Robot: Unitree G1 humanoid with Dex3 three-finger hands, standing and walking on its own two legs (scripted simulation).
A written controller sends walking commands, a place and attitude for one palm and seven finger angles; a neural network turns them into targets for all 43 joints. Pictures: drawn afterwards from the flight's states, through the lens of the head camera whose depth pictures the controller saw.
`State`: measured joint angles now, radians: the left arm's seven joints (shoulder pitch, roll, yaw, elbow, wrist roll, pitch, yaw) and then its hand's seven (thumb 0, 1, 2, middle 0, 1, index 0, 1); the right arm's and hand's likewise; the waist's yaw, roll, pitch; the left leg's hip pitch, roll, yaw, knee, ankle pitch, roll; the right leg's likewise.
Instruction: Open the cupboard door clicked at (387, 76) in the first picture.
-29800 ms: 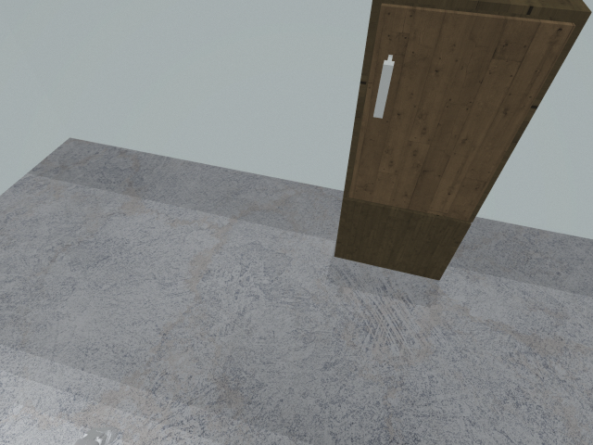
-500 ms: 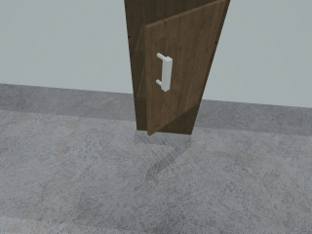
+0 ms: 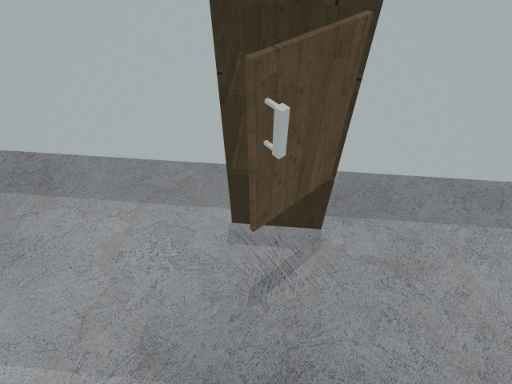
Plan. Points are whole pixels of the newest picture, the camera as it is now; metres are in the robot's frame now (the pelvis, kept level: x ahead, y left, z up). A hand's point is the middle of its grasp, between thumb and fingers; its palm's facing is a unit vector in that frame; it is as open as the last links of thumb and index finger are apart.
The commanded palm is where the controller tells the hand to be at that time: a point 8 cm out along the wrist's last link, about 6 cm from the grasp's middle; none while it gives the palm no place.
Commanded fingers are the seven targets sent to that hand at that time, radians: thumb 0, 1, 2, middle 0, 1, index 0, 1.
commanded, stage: let the arm hang, fingers relaxed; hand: left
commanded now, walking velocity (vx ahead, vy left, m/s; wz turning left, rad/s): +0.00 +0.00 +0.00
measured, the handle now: (274, 128) +0.65 -0.01 +0.03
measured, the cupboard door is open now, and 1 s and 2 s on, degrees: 45 45 45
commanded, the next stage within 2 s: look to check the result in 0.16 s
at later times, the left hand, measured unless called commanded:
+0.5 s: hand out of the picture +0.07 +0.24 -0.16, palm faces -0.01 -0.95 -0.31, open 7.4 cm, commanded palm none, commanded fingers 0.00 0.90 0.90 -0.20 -0.30 -0.20 -0.30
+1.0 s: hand out of the picture +0.10 +0.23 -0.16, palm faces -0.04 -0.95 -0.32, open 7.4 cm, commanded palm none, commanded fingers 0.00 0.90 0.90 -0.20 -0.30 -0.20 -0.30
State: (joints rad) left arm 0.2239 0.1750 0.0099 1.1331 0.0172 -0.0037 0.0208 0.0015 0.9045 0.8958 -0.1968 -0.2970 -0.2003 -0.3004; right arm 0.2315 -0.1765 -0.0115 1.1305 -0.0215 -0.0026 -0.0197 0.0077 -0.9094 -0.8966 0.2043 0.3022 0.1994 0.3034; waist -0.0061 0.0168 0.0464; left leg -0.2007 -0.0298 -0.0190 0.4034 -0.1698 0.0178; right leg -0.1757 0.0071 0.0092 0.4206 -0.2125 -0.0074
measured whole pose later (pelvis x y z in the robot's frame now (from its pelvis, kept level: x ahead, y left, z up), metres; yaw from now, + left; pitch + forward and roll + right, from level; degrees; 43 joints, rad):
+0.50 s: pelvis +0.01 +0.01 +0.00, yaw +0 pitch -2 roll +0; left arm 0.15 0.28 0.01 1.14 0.02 -0.01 0.01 0.00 0.90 0.90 -0.20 -0.30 -0.20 -0.30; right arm 0.14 -0.28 -0.01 1.14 -0.02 -0.01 -0.01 0.01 -0.91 -0.90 0.20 0.30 0.20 0.30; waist 0.00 0.01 0.07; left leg -0.16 -0.04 -0.02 0.35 -0.16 0.03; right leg -0.13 0.00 0.01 0.36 -0.20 0.00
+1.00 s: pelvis +0.03 +0.00 +0.00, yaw -3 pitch -1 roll +0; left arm 0.13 0.29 0.02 1.10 0.02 0.01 0.01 0.00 0.90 0.90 -0.20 -0.30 -0.20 -0.30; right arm 0.09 -0.29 -0.02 1.10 -0.02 0.00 -0.02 0.01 -0.91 -0.90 0.21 0.30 0.20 0.30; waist 0.01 0.01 0.07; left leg -0.15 -0.02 0.02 0.37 -0.20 0.02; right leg -0.14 0.02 0.05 0.39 -0.23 -0.01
